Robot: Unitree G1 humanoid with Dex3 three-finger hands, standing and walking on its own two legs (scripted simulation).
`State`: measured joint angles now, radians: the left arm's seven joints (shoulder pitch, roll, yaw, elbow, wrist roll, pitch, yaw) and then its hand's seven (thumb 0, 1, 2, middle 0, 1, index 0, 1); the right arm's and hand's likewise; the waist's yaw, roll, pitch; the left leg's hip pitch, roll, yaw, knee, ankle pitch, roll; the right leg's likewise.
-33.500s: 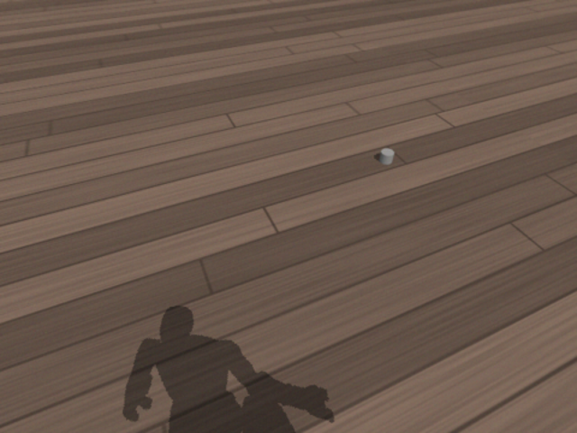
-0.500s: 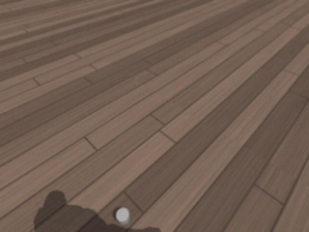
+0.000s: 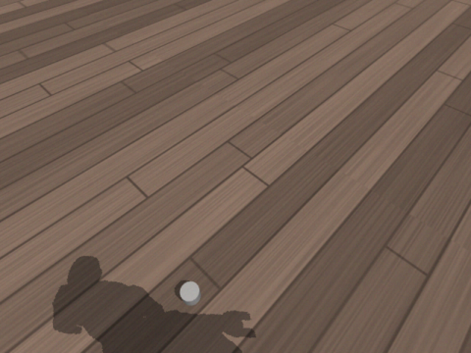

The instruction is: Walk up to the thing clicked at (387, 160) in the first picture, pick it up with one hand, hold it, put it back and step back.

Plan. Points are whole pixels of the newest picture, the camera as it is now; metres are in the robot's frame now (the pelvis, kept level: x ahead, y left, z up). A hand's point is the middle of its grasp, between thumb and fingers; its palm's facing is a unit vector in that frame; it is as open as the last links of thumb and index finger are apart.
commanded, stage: step back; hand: left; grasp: from above
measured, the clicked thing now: (190, 293) +0.45 +0.20 -0.74
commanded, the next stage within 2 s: none
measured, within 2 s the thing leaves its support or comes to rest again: neither
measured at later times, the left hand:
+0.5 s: hand out of the picture +0.01 +0.29 -0.17, palm faces -0.10 -0.92 -0.39, open 7.4 cm
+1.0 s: hand out of the picture -0.12 +0.29 -0.16, palm faces +0.01 -0.93 -0.37, open 7.4 cm
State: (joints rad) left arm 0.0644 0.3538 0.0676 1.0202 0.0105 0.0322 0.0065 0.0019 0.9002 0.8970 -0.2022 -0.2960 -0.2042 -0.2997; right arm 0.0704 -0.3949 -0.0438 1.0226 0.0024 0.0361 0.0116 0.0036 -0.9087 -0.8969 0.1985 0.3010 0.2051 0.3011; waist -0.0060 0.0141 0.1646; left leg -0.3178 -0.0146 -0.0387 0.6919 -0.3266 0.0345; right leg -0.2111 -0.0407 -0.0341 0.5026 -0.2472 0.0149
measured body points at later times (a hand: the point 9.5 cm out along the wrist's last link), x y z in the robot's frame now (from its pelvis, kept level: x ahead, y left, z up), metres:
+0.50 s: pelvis -0.10 +0.02 -0.02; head -0.03 +0.02 +0.42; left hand +0.02 +0.33 -0.14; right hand -0.01 -0.29 -0.13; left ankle +0.00 +0.12 -0.73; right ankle -0.15 -0.10 -0.72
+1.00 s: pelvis -0.26 +0.03 -0.01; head -0.19 +0.05 +0.43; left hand -0.12 +0.34 -0.13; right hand -0.18 -0.28 -0.13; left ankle -0.25 +0.14 -0.74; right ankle -0.17 -0.10 -0.72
